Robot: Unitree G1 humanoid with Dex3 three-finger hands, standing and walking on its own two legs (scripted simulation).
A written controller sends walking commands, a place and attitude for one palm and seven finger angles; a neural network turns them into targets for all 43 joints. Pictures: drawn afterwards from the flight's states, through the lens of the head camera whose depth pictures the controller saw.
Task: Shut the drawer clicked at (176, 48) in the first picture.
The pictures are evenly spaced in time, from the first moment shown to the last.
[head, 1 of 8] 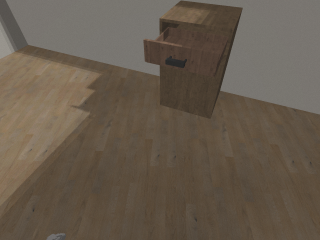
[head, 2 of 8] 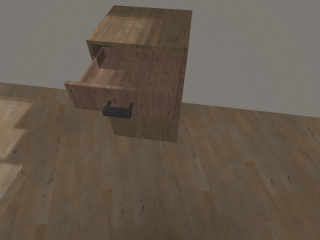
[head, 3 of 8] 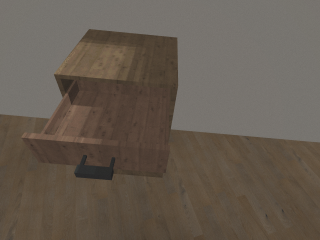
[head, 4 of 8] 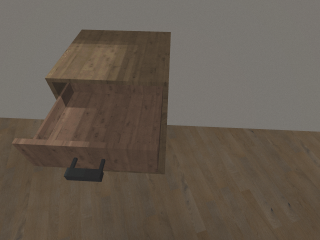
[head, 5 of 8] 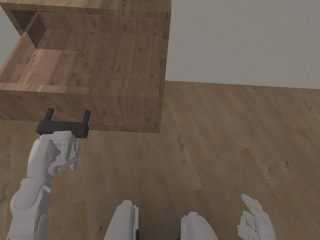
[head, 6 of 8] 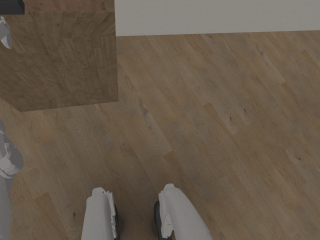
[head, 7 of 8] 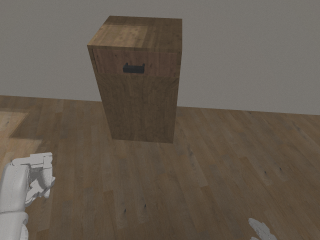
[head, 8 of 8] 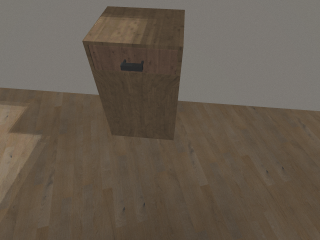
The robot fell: no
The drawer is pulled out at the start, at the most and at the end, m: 0.30 0.30 0.00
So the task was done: yes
